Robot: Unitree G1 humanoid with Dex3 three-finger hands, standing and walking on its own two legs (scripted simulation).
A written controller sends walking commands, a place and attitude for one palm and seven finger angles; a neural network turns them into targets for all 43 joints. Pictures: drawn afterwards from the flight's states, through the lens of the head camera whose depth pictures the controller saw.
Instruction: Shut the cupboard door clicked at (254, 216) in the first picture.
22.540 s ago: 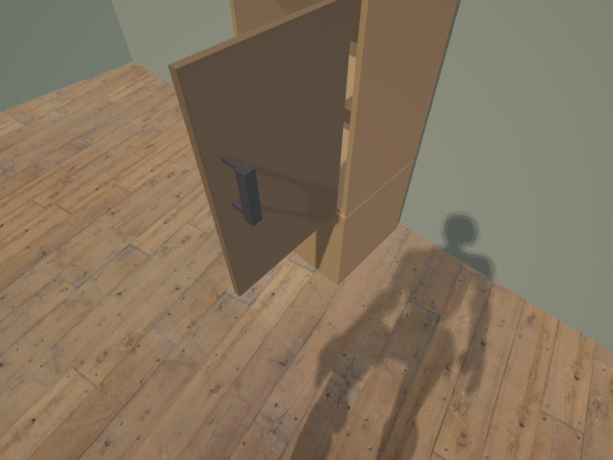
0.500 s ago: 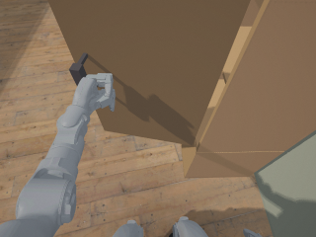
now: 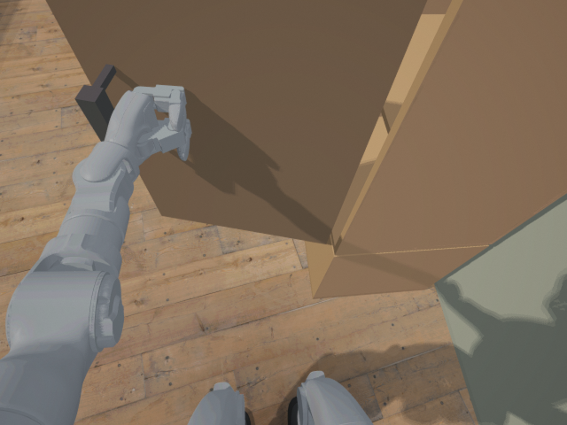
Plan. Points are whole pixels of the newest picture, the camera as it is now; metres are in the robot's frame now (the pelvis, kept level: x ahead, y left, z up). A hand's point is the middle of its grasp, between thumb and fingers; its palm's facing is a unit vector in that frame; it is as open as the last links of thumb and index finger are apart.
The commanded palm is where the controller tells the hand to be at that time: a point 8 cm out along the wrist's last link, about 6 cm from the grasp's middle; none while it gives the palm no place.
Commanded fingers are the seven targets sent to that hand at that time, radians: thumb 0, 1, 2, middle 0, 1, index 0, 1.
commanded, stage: push the door shut along its arc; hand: left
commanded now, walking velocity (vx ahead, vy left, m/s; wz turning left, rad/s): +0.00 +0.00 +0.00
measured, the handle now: (116, 117) +0.53 +0.19 +0.09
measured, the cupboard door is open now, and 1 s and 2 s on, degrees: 75 58 58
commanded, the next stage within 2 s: pull the fist back off the door in 0.40 s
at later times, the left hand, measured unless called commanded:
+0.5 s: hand (210, 109) +0.53 +0.06 +0.09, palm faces -0.44 -0.90 -0.02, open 3.6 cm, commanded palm +0.55 +0.09 +0.09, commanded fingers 0.00 0.90 0.90 -1.30 -1.50 -1.30 -1.50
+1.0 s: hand (219, 116) +0.51 +0.05 +0.10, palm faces +0.06 -1.00 -0.03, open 3.1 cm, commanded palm +0.47 +0.10 +0.09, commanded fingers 0.00 0.90 0.90 -1.30 -1.50 -1.30 -1.50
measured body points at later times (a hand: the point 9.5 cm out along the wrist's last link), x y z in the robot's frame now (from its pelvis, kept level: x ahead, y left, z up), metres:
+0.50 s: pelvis +0.00 +0.00 -0.02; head +0.14 +0.02 +0.41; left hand +0.55 +0.12 +0.10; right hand +0.01 -0.27 -0.13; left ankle +0.01 +0.09 -0.67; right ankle +0.03 -0.09 -0.67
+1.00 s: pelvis +0.02 -0.01 +0.01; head +0.12 -0.03 +0.45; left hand +0.51 +0.11 +0.10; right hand +0.01 -0.26 -0.12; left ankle +0.01 +0.09 -0.67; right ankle +0.03 -0.09 -0.67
